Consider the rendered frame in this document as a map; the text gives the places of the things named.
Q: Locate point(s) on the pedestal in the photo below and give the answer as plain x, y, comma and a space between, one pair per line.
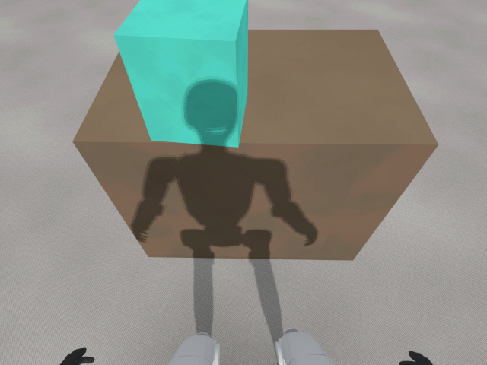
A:
331, 138

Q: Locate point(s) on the carton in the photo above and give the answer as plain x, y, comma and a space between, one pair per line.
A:
187, 62

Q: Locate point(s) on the robot left hand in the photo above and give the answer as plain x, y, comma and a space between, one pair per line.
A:
75, 358

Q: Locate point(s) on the robot right thigh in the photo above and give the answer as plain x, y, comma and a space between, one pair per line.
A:
298, 348

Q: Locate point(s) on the robot left thigh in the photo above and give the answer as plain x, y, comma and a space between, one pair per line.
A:
197, 350

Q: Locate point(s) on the robot thigh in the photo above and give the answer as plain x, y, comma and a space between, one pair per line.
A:
298, 348
197, 350

